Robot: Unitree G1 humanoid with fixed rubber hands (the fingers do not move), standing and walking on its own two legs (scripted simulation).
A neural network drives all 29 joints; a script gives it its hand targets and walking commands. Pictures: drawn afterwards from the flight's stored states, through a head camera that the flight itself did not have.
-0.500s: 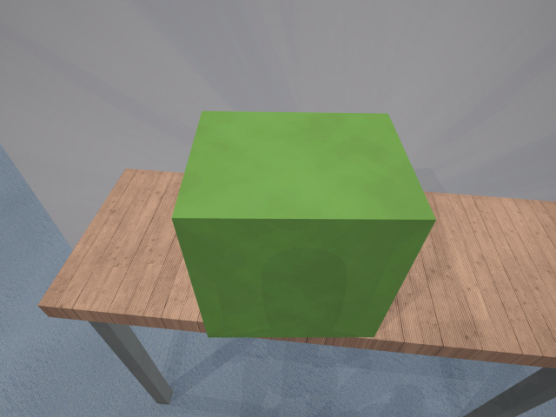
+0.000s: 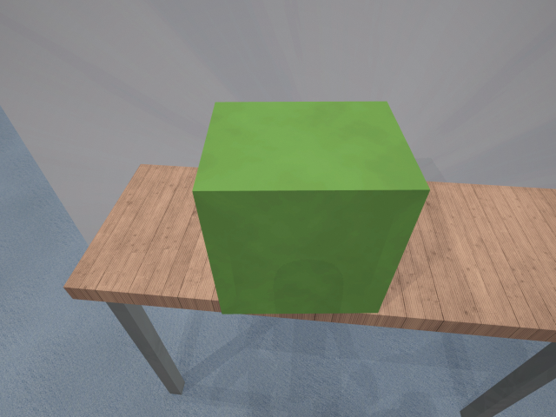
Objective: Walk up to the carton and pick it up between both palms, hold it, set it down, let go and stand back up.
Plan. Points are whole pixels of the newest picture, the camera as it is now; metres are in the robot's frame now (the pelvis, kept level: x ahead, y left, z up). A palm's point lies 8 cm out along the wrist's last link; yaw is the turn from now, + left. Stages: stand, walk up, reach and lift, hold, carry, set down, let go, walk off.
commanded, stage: stand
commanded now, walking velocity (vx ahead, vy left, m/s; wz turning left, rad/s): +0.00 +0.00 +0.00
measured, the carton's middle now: (300, 212) +0.43 -0.01 +0.07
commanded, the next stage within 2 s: none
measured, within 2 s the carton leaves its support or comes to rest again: neither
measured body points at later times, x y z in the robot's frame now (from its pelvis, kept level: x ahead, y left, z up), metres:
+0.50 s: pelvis +0.01 +0.00 +0.00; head -0.01 +0.00 +0.45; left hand +0.01 +0.25 -0.15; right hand +0.01 -0.26 -0.14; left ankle +0.03 +0.09 -0.74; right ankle +0.09 -0.12 -0.74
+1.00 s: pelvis +0.04 +0.00 +0.00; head +0.03 +0.00 +0.45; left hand +0.03 +0.24 -0.15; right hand +0.03 -0.24 -0.15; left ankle +0.03 +0.09 -0.74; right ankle +0.09 -0.12 -0.74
